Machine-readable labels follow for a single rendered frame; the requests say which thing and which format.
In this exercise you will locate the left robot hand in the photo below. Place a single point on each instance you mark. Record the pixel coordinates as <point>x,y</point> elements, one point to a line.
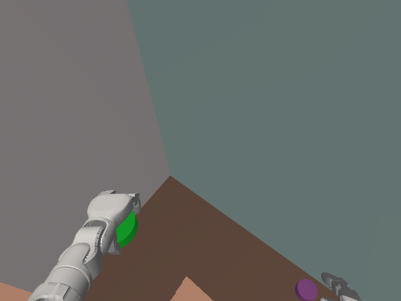
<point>116,208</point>

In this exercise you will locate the right robot hand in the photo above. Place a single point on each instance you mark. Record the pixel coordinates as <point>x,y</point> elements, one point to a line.
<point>339,288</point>

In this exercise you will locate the left robot arm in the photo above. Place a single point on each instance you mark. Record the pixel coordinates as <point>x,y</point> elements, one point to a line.
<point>79,264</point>

